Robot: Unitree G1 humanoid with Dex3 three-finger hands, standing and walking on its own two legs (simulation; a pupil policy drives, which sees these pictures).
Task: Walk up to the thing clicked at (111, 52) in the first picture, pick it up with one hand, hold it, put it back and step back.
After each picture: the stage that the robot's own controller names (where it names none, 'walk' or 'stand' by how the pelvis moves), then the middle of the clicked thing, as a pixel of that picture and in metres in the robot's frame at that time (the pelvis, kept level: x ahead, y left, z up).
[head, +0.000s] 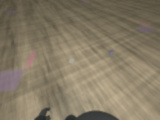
stand; (111, 52) +1.51 -0.49 -0.72
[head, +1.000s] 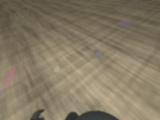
walk; (96, 52) +1.43 -0.03 -0.69
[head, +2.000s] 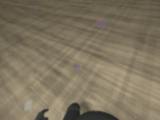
walk; (77, 67) +0.91 +0.31 -0.72
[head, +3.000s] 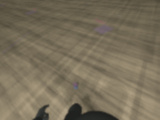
walk; (75, 85) +0.55 +0.26 -0.71
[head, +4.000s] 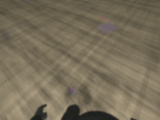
stand; (72, 90) +0.40 +0.23 -0.70
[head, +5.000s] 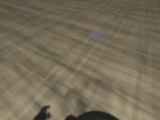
stand; (68, 101) +0.35 +0.23 -0.72
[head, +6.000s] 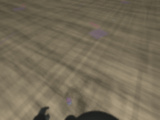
stand; (69, 101) +0.33 +0.23 -0.73
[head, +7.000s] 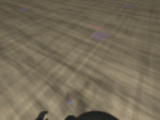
stand; (69, 100) +0.35 +0.23 -0.73
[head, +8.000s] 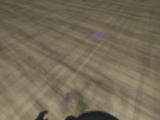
stand; (69, 101) +0.35 +0.22 -0.73
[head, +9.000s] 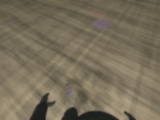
go down; (69, 91) +0.36 +0.23 -0.71
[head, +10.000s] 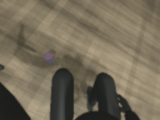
go down; (49, 58) +0.41 +0.30 -0.28
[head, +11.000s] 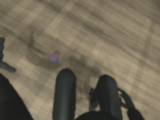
close in; (54, 58) +0.41 +0.30 -0.29
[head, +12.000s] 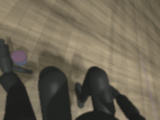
close in; (20, 58) +0.37 +0.34 -0.21
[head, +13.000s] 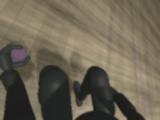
close; (19, 56) +0.37 +0.33 -0.22
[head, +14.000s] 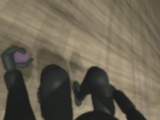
lift; (21, 57) +0.36 +0.33 -0.22
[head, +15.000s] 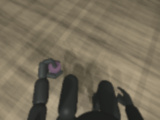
lift; (55, 69) +0.31 +0.25 -0.05
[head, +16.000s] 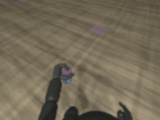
hold; (67, 75) +0.33 +0.17 +0.01
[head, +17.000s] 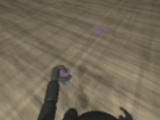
hold; (65, 76) +0.32 +0.18 +0.00
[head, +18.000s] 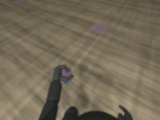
hold; (67, 76) +0.32 +0.17 -0.01
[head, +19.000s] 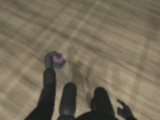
crouch; (59, 61) +0.40 +0.23 -0.07
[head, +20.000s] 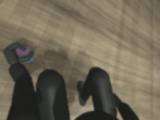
lower; (26, 54) +0.40 +0.32 -0.22
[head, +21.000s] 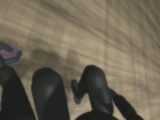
lower; (11, 55) +0.39 +0.34 -0.22
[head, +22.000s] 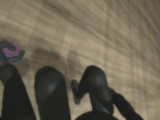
lower; (13, 53) +0.39 +0.34 -0.22
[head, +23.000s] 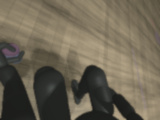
lower; (13, 54) +0.39 +0.34 -0.22
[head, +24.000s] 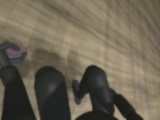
loosen; (16, 54) +0.39 +0.33 -0.22
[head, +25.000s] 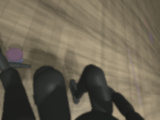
withdraw; (15, 57) +0.38 +0.32 -0.22
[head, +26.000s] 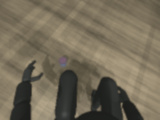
walk; (63, 61) +0.42 +0.26 -0.32
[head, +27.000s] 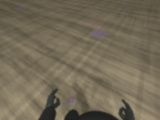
stand; (70, 101) +0.35 +0.19 -0.66
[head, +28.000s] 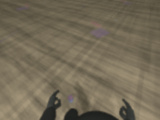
stand; (70, 98) +0.37 +0.21 -0.67
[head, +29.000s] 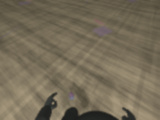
stand; (71, 95) +0.37 +0.20 -0.68
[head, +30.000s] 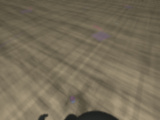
walk; (72, 99) +0.38 +0.19 -0.72
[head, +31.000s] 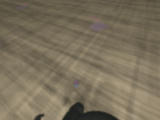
walk; (76, 83) +0.56 +0.23 -0.71
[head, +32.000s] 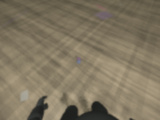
walk; (78, 60) +0.91 +0.17 -0.70
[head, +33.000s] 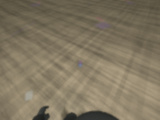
stand; (80, 63) +1.02 +0.19 -0.71
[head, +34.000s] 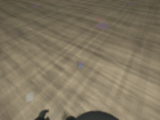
stand; (80, 64) +1.01 +0.18 -0.73
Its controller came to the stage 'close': yes
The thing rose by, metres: 0.71
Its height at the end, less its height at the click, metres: +0.00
